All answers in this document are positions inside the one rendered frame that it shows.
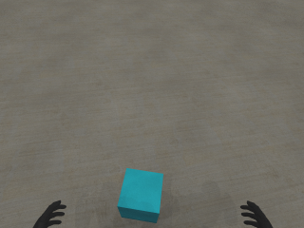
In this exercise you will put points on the right robot hand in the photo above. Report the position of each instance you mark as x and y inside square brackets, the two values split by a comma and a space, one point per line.
[258, 215]

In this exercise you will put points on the carton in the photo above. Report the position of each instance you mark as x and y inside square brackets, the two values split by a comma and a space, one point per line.
[141, 195]

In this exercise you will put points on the left robot hand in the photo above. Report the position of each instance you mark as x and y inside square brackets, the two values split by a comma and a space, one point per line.
[44, 221]

